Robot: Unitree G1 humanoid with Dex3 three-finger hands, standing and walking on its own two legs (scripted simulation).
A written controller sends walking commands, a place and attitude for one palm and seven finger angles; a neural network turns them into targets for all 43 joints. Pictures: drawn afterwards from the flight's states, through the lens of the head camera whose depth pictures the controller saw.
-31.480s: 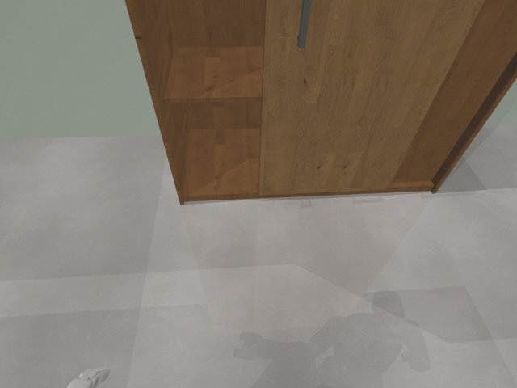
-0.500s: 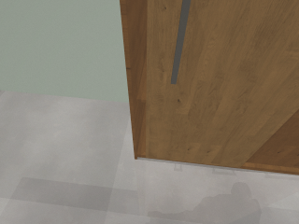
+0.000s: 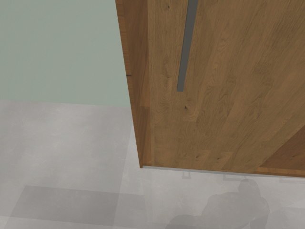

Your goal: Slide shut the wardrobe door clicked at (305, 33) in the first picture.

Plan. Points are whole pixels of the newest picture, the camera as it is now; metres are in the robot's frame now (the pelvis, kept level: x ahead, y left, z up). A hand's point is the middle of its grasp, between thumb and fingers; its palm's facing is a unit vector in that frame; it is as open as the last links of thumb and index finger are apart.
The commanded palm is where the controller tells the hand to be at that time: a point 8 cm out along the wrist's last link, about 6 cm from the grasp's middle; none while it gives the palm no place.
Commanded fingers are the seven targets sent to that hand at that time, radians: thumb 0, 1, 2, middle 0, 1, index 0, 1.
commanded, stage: come to a stop and stand still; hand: right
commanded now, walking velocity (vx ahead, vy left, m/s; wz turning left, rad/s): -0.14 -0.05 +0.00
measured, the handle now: (185, 43) +0.55 -0.06 +0.20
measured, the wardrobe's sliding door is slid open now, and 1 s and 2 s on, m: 0.06 0.06 0.06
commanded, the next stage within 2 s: none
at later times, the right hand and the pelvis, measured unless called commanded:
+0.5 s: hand out of the picture +0.08 -0.18 -0.17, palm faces +0.00 +0.97 -0.24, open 7.4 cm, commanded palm none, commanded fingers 0.00 -0.90 -0.90 0.20 0.30 0.20 0.30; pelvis +0.03 +0.01 +0.00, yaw +1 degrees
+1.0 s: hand out of the picture +0.04 -0.19 -0.17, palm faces -0.03 +0.97 -0.22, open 7.4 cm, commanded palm none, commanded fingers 0.00 -0.90 -0.90 0.20 0.30 0.20 0.30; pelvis +0.01 -0.01 +0.00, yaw +2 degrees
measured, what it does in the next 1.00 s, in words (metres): steps on the spot: right foot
